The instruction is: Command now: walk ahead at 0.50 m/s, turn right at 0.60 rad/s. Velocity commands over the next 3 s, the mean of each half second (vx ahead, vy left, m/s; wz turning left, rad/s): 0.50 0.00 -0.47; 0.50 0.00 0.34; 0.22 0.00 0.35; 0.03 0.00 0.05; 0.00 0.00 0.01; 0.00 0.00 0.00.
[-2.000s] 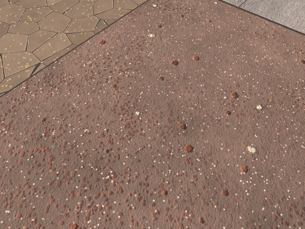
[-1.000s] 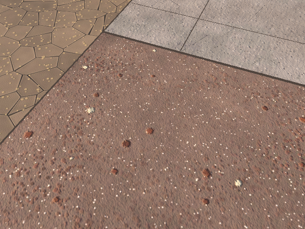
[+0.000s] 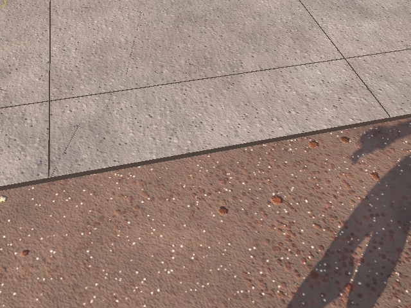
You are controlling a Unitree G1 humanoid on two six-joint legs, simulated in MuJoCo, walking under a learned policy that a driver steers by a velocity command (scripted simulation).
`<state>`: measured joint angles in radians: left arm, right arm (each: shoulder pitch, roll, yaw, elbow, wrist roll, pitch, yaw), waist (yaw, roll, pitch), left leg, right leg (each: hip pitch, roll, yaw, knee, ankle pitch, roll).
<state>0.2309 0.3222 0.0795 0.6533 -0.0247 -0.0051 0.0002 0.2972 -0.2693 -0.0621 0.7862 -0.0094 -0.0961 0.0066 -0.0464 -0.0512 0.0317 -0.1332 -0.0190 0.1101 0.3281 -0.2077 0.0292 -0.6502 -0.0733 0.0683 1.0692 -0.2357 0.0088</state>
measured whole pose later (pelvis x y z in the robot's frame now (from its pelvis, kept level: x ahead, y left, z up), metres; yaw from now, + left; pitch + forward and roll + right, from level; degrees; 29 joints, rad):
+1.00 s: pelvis +0.58 -0.07 -0.01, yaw +1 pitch +2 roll +0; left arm 0.20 0.30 0.04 0.71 0.01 -0.10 0.00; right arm 0.28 -0.29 -0.06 0.70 0.01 -0.06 0.03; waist -0.02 -0.01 0.04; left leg -0.29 -0.12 -0.04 0.42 -0.15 0.10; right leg -0.52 -0.05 0.07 1.11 -0.35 0.01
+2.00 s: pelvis +0.83 -0.08 -0.01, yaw +12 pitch -1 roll +0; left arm 0.13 0.24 0.03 0.92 0.00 0.00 0.01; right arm 0.26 -0.23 -0.02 0.80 -0.01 0.00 -0.03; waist 0.00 0.01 0.03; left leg -0.17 0.00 -0.05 0.55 -0.35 -0.01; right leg -0.28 0.01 0.02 0.54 -0.25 0.00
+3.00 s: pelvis +0.82 -0.08 -0.01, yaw +11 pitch -1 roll +0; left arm 0.18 0.20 0.02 1.13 0.00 0.02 0.04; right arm 0.33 -0.18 0.00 1.07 0.00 -0.02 -0.04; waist 0.01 0.00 0.04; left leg -0.15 -0.01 -0.02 0.48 -0.31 0.00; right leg -0.26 0.00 0.05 0.49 -0.21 0.01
